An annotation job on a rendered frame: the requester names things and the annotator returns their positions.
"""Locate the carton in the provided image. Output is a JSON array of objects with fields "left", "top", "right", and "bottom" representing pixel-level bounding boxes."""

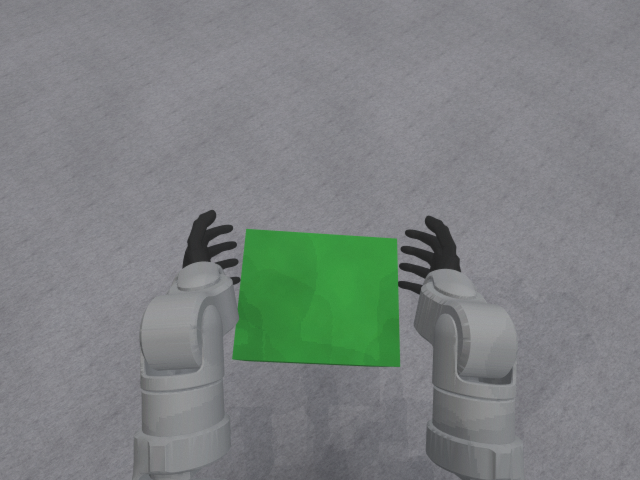
[{"left": 232, "top": 229, "right": 400, "bottom": 367}]

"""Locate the right robot hand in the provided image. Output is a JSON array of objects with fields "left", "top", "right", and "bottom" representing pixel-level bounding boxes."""
[{"left": 398, "top": 216, "right": 461, "bottom": 295}]

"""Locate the left robot hand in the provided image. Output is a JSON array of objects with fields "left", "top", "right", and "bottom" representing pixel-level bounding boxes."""
[{"left": 182, "top": 210, "right": 240, "bottom": 285}]

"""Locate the robot left forearm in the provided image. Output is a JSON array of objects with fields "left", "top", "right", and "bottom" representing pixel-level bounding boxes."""
[{"left": 132, "top": 261, "right": 239, "bottom": 480}]

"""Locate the robot right forearm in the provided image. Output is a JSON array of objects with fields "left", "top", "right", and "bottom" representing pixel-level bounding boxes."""
[{"left": 414, "top": 269, "right": 525, "bottom": 480}]

